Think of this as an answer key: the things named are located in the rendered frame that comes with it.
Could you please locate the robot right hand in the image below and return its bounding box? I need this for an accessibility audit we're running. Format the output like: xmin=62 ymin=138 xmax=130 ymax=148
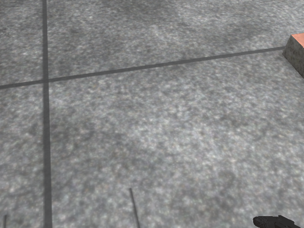
xmin=253 ymin=215 xmax=300 ymax=228

